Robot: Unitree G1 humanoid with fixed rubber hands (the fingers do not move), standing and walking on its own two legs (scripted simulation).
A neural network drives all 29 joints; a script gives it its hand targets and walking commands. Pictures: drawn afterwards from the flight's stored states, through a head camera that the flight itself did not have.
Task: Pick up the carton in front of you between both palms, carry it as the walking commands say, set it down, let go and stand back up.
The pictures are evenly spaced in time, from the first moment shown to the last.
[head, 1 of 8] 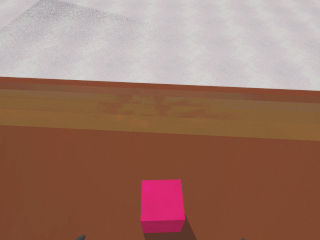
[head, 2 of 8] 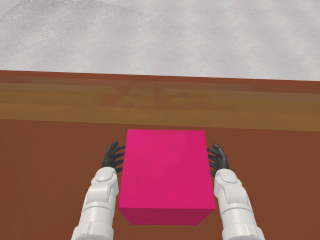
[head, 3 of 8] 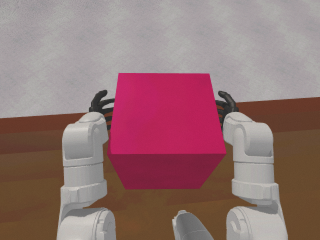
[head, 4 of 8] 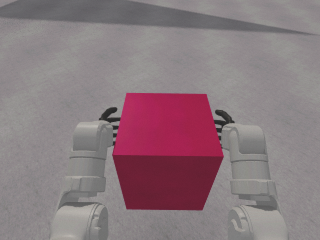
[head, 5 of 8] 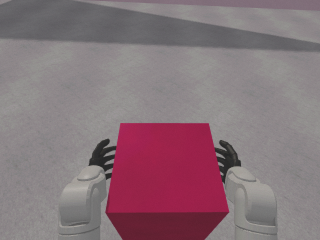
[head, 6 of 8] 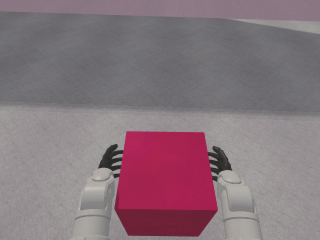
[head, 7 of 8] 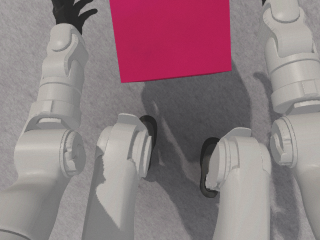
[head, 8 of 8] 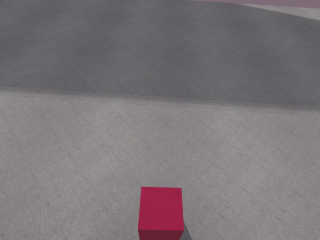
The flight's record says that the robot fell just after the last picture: no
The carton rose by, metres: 0.69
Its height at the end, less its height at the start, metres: -0.81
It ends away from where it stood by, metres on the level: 5.15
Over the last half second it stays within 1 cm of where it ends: yes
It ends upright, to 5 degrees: yes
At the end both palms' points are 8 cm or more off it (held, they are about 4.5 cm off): yes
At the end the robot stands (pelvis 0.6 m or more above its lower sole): yes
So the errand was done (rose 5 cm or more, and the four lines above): yes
